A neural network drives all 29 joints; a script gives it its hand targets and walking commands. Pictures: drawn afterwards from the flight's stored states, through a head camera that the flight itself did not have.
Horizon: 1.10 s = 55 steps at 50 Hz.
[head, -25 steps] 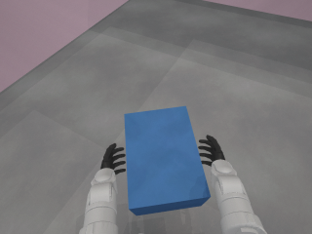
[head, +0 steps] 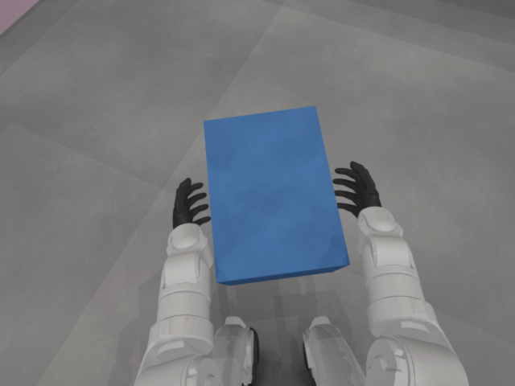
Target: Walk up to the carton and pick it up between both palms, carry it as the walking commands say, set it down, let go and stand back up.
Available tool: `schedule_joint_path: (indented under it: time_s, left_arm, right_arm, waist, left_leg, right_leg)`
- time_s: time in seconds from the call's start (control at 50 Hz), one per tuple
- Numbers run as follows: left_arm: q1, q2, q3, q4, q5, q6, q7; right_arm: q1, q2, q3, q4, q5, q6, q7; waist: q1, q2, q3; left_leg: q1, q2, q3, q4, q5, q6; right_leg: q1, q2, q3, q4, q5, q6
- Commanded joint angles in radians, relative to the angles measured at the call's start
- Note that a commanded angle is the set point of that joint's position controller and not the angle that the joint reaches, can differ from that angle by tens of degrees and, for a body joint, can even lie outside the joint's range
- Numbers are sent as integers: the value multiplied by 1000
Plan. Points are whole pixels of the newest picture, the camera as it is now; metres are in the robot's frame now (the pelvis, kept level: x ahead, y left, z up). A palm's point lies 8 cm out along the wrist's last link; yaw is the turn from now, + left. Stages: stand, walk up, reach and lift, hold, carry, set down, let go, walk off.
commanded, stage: set down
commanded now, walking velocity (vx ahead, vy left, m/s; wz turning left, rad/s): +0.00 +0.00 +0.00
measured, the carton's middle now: (270, 199) +0.44 +0.00 -0.13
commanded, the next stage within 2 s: none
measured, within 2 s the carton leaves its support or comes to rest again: neither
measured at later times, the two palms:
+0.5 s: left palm (200, 235) +0.38 +0.14 -0.14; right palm (349, 214) +0.41 -0.15 -0.14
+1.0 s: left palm (204, 237) +0.40 +0.15 -0.24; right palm (332, 218) +0.43 -0.14 -0.23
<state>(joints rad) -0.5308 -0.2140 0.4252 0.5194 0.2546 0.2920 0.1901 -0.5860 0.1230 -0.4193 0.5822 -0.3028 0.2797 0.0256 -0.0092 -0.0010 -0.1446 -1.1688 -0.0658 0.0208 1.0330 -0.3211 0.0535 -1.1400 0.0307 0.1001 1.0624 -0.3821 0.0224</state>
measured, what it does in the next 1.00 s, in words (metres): lowers itself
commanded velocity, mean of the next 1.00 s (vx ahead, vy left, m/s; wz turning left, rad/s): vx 0.00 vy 0.00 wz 0.00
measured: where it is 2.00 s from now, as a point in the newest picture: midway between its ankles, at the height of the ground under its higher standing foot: (283, 379)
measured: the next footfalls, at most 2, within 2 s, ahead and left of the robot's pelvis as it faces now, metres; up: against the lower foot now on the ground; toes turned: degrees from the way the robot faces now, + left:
none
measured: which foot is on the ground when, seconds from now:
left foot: down 0.00-1.00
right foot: down 0.00-1.00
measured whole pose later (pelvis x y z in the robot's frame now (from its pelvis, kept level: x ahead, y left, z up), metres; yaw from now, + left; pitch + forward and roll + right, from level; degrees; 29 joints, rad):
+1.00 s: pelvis -0.02 -0.03 -0.16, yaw +0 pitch +42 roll -2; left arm -0.78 -0.02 0.37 0.68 0.11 0.25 0.22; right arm -0.85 0.07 -0.32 0.73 -0.14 0.21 -0.19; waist 0.02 -0.01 -0.22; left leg -1.91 -0.05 -0.05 1.66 -0.48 -0.01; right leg -1.86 0.08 0.00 1.67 -0.55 0.01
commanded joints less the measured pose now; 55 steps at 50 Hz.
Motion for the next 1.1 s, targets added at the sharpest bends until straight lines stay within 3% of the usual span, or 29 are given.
schedule_joint_path:
  time_s: [0.0, 0.1, 0.16, 0.26, 0.38, 0.48, 0.62, 0.72, 0.9, 0.96, 1.08]
  left_arm:
    - [-595, -895, -600, 60, -113, -6, -379]
    - [-630, -907, -631, 56, -158, -10, -377]
    - [-656, -888, -646, 51, -180, -30, -372]
    - [-672, -817, -657, 44, -200, -70, -364]
    - [-672, -735, -656, 33, -212, -98, -368]
    - [-713, -681, -629, 55, -227, -106, -384]
    - [-812, -649, -539, 127, -217, -106, -386]
    - [-876, -660, -537, 124, -216, -106, -373]
    - [-948, -675, -611, 43, -242, -94, -337]
    - [-954, -681, -615, 54, -246, -90, -328]
    - [-995, -694, -601, 83, -254, -95, -310]
  right_arm:
    - [-513, 915, 523, 86, 103, -12, 283]
    - [-501, 893, 494, 94, 104, -19, 270]
    - [-515, 889, 498, 87, 120, -37, 250]
    - [-527, 904, 550, 92, 161, -63, 200]
    - [-536, 949, 641, 102, 213, -74, 134]
    - [-574, 942, 644, 115, 228, -83, 84]
    - [-699, 865, 539, 156, 200, -103, 43]
    - [-770, 858, 513, 165, 199, -110, 40]
    - [-833, 886, 598, 118, 260, -91, 66]
    - [-836, 874, 594, 130, 260, -89, 77]
    - [-854, 806, 521, 179, 226, -99, 96]
  waist:
    - [16, 7, -677]
    - [-26, 47, -714]
    - [-32, 54, -755]
    - [7, 31, -855]
    - [71, -30, -964]
    - [70, -63, -938]
    - [49, -56, -799]
    - [45, -25, -857]
    - [78, 28, -1072]
    - [69, 42, -1056]
    - [20, 59, -964]
  left_leg:
    - [484, -59, -129, -81, 82, -73]
    - [465, -62, -142, -17, 142, -88]
    - [400, -69, -128, 42, 189, -89]
    - [259, -83, -80, 147, 265, -80]
    - [107, -93, -33, 243, 260, -69]
    - [-30, -92, -14, 296, 181, -63]
    - [-176, -90, -7, 345, 30, -64]
    - [-197, -94, 1, 389, 31, -76]
    - [-118, -96, 11, 474, 146, -94]
    - [-121, -96, 4, 493, 159, -95]
    - [-142, -98, -23, 518, 128, -102]
  right_leg:
    - [61, 108, -55, -32, 55, -60]
    - [-43, 115, -68, 35, 89, -62]
    - [-63, 115, -63, 76, 132, -57]
    - [-44, 122, -47, 138, 220, -31]
    - [20, 126, -31, 179, 270, 4]
    - [20, 123, -25, 195, 218, 21]
    - [-86, 125, -32, 237, 43, 7]
    - [-130, 139, -54, 309, 43, -4]
    - [-209, 157, -98, 433, 123, 1]
    - [-278, 158, -110, 462, 120, -1]
    - [-433, 152, -135, 515, 60, -14]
